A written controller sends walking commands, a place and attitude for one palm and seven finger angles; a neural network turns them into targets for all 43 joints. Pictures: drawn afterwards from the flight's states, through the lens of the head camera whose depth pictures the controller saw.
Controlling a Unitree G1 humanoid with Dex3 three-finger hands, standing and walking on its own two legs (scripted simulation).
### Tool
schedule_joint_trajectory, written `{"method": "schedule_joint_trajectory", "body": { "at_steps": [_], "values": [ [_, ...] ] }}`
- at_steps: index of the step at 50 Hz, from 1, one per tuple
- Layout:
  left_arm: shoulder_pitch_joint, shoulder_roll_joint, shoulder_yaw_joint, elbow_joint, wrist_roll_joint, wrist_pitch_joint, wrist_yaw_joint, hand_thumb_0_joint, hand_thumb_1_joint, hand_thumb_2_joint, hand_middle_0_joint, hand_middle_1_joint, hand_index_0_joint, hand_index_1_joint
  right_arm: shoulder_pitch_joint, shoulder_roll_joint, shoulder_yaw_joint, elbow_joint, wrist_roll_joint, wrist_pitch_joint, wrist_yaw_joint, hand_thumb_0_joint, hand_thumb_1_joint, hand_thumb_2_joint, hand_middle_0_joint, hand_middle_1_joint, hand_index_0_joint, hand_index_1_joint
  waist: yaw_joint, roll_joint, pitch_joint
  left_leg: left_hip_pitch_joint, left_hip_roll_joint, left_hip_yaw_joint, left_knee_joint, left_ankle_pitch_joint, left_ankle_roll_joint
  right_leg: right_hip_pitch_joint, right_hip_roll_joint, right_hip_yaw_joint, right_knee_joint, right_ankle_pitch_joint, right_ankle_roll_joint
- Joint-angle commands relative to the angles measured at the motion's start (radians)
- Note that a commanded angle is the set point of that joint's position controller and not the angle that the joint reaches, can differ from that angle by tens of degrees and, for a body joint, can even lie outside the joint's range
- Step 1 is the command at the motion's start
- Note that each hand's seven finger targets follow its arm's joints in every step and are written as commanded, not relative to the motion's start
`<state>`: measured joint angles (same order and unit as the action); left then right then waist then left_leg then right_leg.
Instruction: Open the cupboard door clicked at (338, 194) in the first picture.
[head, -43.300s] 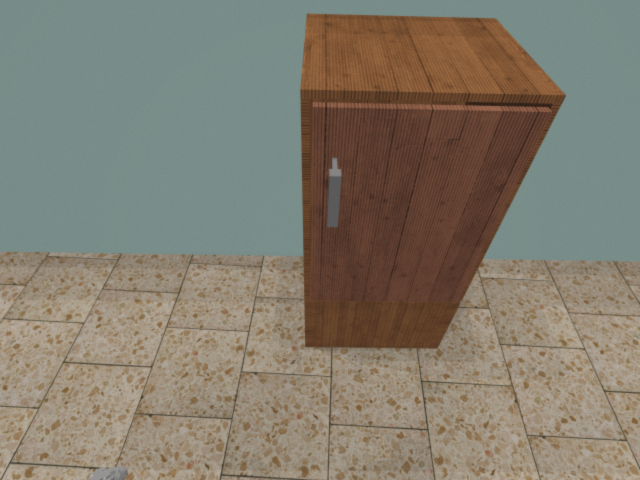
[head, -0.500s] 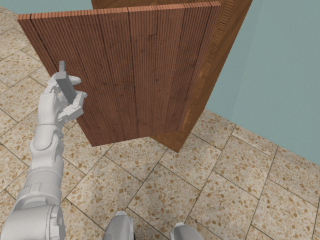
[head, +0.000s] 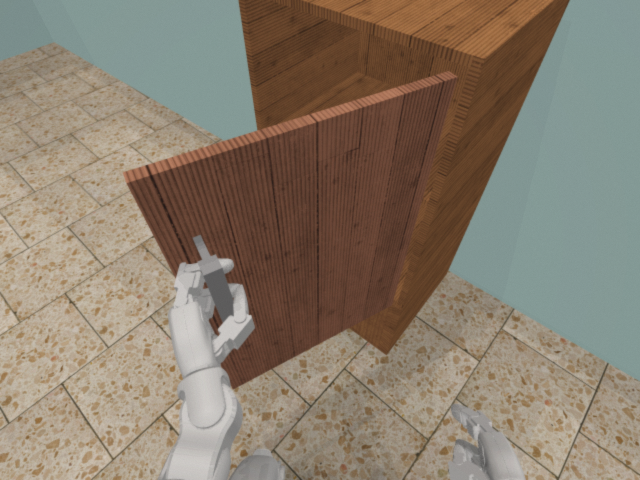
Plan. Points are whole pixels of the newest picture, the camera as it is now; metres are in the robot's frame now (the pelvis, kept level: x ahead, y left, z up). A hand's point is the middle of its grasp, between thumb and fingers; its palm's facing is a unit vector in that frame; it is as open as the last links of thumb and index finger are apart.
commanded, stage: pull the door open along its arc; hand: left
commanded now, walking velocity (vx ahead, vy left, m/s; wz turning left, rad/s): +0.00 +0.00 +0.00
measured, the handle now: (215, 283) +0.35 +0.15 +0.05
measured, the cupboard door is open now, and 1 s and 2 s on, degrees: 69 78 81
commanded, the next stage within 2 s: open thumb and fingers to let go in 0.18 s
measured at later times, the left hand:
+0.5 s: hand (272, 350) +0.27 +0.07 +0.05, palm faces +0.37 -0.93 +0.00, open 6.8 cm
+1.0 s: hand (270, 350) +0.27 +0.07 +0.05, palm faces +0.33 -0.95 -0.01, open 14.4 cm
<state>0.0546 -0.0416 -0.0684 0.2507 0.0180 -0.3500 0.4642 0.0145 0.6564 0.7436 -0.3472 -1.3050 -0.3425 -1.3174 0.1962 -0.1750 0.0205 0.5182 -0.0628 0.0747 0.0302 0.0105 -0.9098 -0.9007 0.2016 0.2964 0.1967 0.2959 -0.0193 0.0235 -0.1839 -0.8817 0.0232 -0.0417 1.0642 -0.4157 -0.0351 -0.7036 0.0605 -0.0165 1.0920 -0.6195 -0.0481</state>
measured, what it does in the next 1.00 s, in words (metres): stands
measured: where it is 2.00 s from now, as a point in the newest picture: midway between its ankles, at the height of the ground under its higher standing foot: outside the picture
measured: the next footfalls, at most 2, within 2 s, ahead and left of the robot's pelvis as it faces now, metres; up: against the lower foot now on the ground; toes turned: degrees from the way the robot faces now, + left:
none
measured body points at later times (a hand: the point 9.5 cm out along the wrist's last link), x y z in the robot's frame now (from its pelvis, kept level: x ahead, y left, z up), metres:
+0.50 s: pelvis +0.00 -0.02 +0.00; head +0.03 -0.04 +0.44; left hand +0.24 +0.12 +0.05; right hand +0.18 -0.23 -0.10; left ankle +0.06 +0.14 -0.66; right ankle -0.05 -0.09 -0.66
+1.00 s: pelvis -0.01 +0.00 -0.01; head +0.02 -0.01 +0.44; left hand +0.24 +0.12 +0.05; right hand +0.17 -0.21 -0.10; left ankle +0.06 +0.14 -0.66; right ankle -0.05 -0.09 -0.66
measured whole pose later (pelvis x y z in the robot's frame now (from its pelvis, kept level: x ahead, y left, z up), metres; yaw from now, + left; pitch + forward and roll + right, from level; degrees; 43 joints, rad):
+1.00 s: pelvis -0.01 +0.00 -0.01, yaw +1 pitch +13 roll -1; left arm 0.19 -0.08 -0.26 0.13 0.09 -0.30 0.54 0.00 -0.46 0.31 -0.27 -0.91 -0.30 -0.90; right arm 0.21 -0.18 0.02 0.54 -0.07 -0.01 0.01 0.01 -0.91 -0.90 0.20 0.30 0.20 0.30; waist -0.01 0.04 -0.18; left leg -0.90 0.01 -0.06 1.10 -0.42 -0.04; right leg -0.71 0.05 -0.04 1.13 -0.63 -0.05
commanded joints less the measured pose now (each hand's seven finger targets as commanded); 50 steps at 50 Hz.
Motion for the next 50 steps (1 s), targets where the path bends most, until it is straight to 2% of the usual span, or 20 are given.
{"method": "schedule_joint_trajectory", "body": {
  "at_steps": [1, 5, 6, 10, 11, 12, 13, 14, 15, 18, 20, 22, 27, 32, 34, 36, 41, 44, 47, 50],
  "values": [
    [-0.004, 0.012, 0.000, -0.261, 0.009, -0.072, 0.025, 0.000, 0.900, 0.900, -0.400, -1.350, -0.400, -1.350, -0.028, -0.106, -0.051, -0.133, 0.001, -0.049, -0.010, 0.000, -0.900, -0.900, 0.200, 0.300, 0.200, 0.300, 0.015, -0.071, -0.191, 0.254, -0.029, 0.032, -0.080, 0.220, 0.048, 0.070, -0.058, 0.039, -0.217, 0.603, 0.057],
    [0.100, -0.033, -0.070, -0.315, 0.042, -0.072, 0.032, 0.000, 0.900, 0.900, -0.400, -1.350, -0.400, -1.350, -0.036, -0.098, -0.048, -0.147, -0.002, -0.075, -0.009, 0.000, -0.900, -0.900, 0.200, 0.300, 0.200, 0.300, 0.015, -0.090, -0.179, 0.249, -0.031, 0.027, -0.081, 0.206, 0.048, 0.072, -0.064, 0.045, -0.221, 0.598, 0.057],
    [0.117, -0.060, -0.100, -0.330, 0.046, -0.069, 0.034, 0.000, 0.900, 0.900, -0.400, -1.350, -0.400, -1.350, -0.047, -0.094, -0.045, -0.152, -0.002, -0.083, -0.008, 0.000, -0.900, -0.900, 0.200, 0.300, 0.200, 0.300, 0.013, -0.083, -0.176, 0.245, -0.034, 0.028, -0.080, 0.195, 0.049, 0.066, -0.068, 0.043, -0.222, 0.587, 0.057],
    [0.150, -0.099, -0.165, -0.364, 0.083, -0.058, 0.044, 0.000, 0.900, 0.900, -0.400, -1.350, -0.400, -1.350, -0.052, -0.090, -0.042, -0.157, -0.006, -0.119, -0.013, 0.000, -0.900, -0.900, 0.200, 0.300, 0.200, 0.300, -0.002, -0.126, -0.145, 0.215, -0.035, 0.016, -0.064, 0.156, 0.051, 0.045, -0.076, 0.062, -0.237, 0.535, 0.058],
    [0.154, -0.117, -0.184, -0.375, 0.093, -0.058, 0.047, 0.000, 0.900, 0.900, -0.400, -1.350, -0.400, -1.350, -0.058, -0.088, -0.042, -0.157, -0.010, -0.129, -0.014, 0.000, -0.900, -0.900, 0.200, 0.300, 0.200, 0.300, 0.000, -0.122, -0.161, 0.212, -0.037, 0.016, -0.056, 0.155, 0.053, 0.042, -0.082, 0.064, -0.231, 0.545, 0.061],
    [0.153, -0.122, -0.192, -0.370, 0.095, -0.053, 0.049, 0.000, 0.900, 0.900, -0.400, -1.350, -0.400, -1.350, -0.063, -0.087, -0.038, -0.154, -0.007, -0.134, -0.014, 0.000, -0.900, -0.900, 0.200, 0.300, 0.200, 0.300, -0.001, -0.094, -0.146, 0.211, -0.037, 0.015, -0.054, 0.145, 0.052, 0.026, -0.081, 0.064, -0.233, 0.519, 0.056],
    [0.111, -0.109, -0.178, -0.366, 0.092, -0.051, 0.058, 0.000, 0.900, 0.900, -0.400, -1.350, -0.400, -1.350, -0.061, -0.090, -0.039, -0.146, -0.006, -0.138, -0.016, 0.000, -0.900, -0.900, 0.200, 0.300, 0.200, 0.300, -0.007, -0.103, -0.135, 0.207, -0.035, 0.012, -0.051, 0.129, 0.051, 0.005, -0.079, 0.058, -0.233, 0.474, 0.055],
    [0.010, -0.078, -0.146, -0.360, 0.087, -0.054, 0.072, 0.000, 0.900, 0.900, -0.400, -1.350, -0.400, -1.350, -0.064, -0.093, -0.039, -0.130, -0.007, -0.138, -0.021, 0.000, -0.900, -0.900, 0.200, 0.300, 0.200, 0.300, -0.020, -0.108, -0.125, 0.197, -0.035, 0.010, -0.041, 0.111, 0.051, -0.021, -0.083, 0.067, -0.240, 0.442, 0.058],
    [0.005, -0.075, -0.131, -0.351, 0.080, -0.052, 0.078, 0.000, 0.830, 0.870, -0.395, -1.342, -0.395, -1.342, -0.066, -0.091, -0.041, -0.124, -0.011, -0.141, -0.028, 0.000, -0.900, -0.900, 0.200, 0.300, 0.200, 0.300, -0.017, -0.128, -0.128, 0.184, -0.036, 0.007, -0.033, 0.107, 0.050, -0.012, -0.086, 0.079, -0.246, 0.439, 0.061],
    [0.051, -0.073, -0.116, -0.338, 0.067, -0.050, 0.074, 0.000, 0.620, 0.780, -0.380, -1.320, -0.380, -1.320, -0.070, -0.086, -0.040, -0.125, -0.009, -0.144, -0.029, 0.000, -0.900, -0.900, 0.200, 0.300, 0.200, 0.300, 0.005, -0.123, -0.172, 0.185, -0.040, 0.009, -0.036, 0.125, 0.048, 0.024, -0.094, 0.094, -0.242, 0.498, 0.067],
    [0.056, -0.063, -0.109, -0.338, 0.062, -0.043, 0.064, 0.000, 0.480, 0.720, -0.370, -1.305, -0.370, -1.305, -0.062, -0.088, -0.042, -0.125, -0.007, -0.141, -0.030, 0.000, -0.900, -0.900, 0.200, 0.300, 0.200, 0.300, 0.005, -0.138, -0.184, 0.183, -0.041, 0.010, -0.037, 0.144, 0.048, 0.052, -0.098, 0.096, -0.239, 0.556, 0.070],
    [0.051, -0.082, -0.132, -0.351, 0.065, -0.042, 0.056, 0.000, 0.340, 0.660, -0.360, -1.290, -0.360, -1.290, -0.061, -0.088, -0.041, -0.128, -0.006, -0.137, -0.027, 0.000, -0.900, -0.900, 0.200, 0.300, 0.200, 0.300, -0.001, -0.124, -0.185, 0.202, -0.039, 0.013, -0.042, 0.157, 0.051, 0.046, -0.097, 0.086, -0.232, 0.583, 0.072],
    [0.022, -0.091, -0.151, -0.342, 0.074, -0.041, 0.053, 0.000, -0.010, 0.510, -0.335, -1.253, -0.335, -1.253, -0.059, -0.092, -0.039, -0.130, -0.005, -0.136, -0.026, 0.000, -0.900, -0.900, 0.200, 0.300, 0.200, 0.300, -0.012, -0.120, -0.153, 0.206, -0.034, 0.007, -0.042, 0.141, 0.053, 0.005, -0.089, 0.063, -0.226, 0.522, 0.066],
    [0.024, -0.099, -0.159, -0.352, 0.078, -0.043, 0.057, 0.000, -0.360, 0.360, -0.310, -1.215, -0.310, -1.215, -0.064, -0.091, -0.041, -0.134, -0.004, -0.138, -0.026, 0.000, -0.900, -0.900, 0.200, 0.300, 0.200, 0.300, -0.006, -0.104, -0.195, 0.222, -0.034, 0.009, -0.042, 0.153, 0.054, 0.005, -0.082, 0.051, -0.213, 0.515, 0.060],
    [0.032, -0.101, -0.161, -0.357, 0.077, -0.040, 0.059, 0.000, -0.500, 0.300, -0.300, -1.200, -0.300, -1.200, -0.060, -0.091, -0.040, -0.136, -0.002, -0.136, -0.025, 0.000, -0.900, -0.900, 0.200, 0.300, 0.200, 0.300, -0.003, -0.099, -0.190, 0.229, -0.033, 0.010, -0.049, 0.157, 0.053, 0.006, -0.078, 0.039, -0.211, 0.504, 0.056],
    [0.025, -0.110, -0.172, -0.359, 0.079, -0.033, 0.061, 0.000, -0.500, 0.300, -0.300, -1.200, -0.300, -1.200, -0.066, -0.090, -0.038, -0.141, -0.002, -0.136, -0.025, 0.000, -0.900, -0.900, 0.200, 0.300, 0.200, 0.300, -0.003, -0.093, -0.184, 0.228, -0.033, 0.009, -0.047, 0.158, 0.054, -0.002, -0.075, 0.034, -0.207, 0.489, 0.052],
    [0.019, -0.129, -0.188, -0.359, 0.085, -0.017, 0.077, 0.000, -0.500, 0.300, -0.258, -0.950, -0.258, -0.950, -0.073, -0.090, -0.037, -0.144, -0.003, -0.140, -0.025, 0.000, -0.900, -0.900, 0.200, 0.300, 0.200, 0.300, 0.000, -0.085, -0.191, 0.240, -0.031, 0.006, -0.052, 0.153, 0.054, -0.023, -0.063, 0.013, -0.202, 0.430, 0.042],
    [-0.002, -0.123, -0.180, -0.357, 0.083, -0.009, 0.084, 0.000, -0.500, 0.300, -0.233, -0.800, -0.233, -0.800, -0.073, -0.091, -0.035, -0.141, -0.003, -0.138, -0.026, 0.000, -0.900, -0.900, 0.200, 0.300, 0.200, 0.300, -0.001, -0.090, -0.180, 0.239, -0.029, 0.004, -0.057, 0.141, 0.054, -0.030, -0.058, 0.009, -0.207, 0.395, 0.040],
    [-0.033, -0.137, -0.187, -0.336, 0.086, 0.003, 0.093, 0.000, -0.500, 0.300, -0.208, -0.650, -0.208, -0.650, -0.083, -0.088, -0.033, -0.139, -0.003, -0.136, -0.026, 0.000, -0.900, -0.900, 0.200, 0.300, 0.200, 0.300, -0.002, -0.069, -0.159, 0.236, -0.029, 0.005, -0.059, 0.124, 0.054, -0.052, -0.055, 0.003, -0.210, 0.344, 0.035],
    [-0.035, -0.138, -0.184, -0.340, 0.089, 0.010, 0.101, 0.000, -0.500, 0.300, -0.183, -0.500, -0.183, -0.500, -0.082, -0.089, -0.035, -0.139, -0.004, -0.139, -0.025, 0.000, -0.900, -0.900, 0.200, 0.300, 0.200, 0.300, 0.006, -0.065, -0.189, 0.246, -0.028, 0.002, -0.060, 0.138, 0.053, -0.043, -0.048, -0.003, -0.203, 0.340, 0.028]
  ]
}}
